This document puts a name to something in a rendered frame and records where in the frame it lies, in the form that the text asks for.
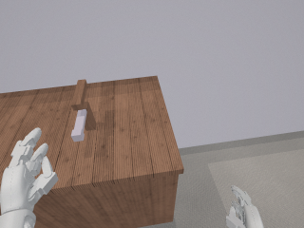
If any robot right hand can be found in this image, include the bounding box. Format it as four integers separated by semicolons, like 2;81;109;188
226;185;264;228

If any counter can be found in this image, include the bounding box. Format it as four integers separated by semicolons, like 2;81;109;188
0;75;184;228

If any tap lever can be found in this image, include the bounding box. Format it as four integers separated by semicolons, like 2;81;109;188
71;109;87;142

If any robot left hand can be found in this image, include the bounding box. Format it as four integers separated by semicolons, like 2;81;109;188
0;127;58;215

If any robot left forearm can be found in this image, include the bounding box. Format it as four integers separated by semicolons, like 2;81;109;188
0;208;36;228

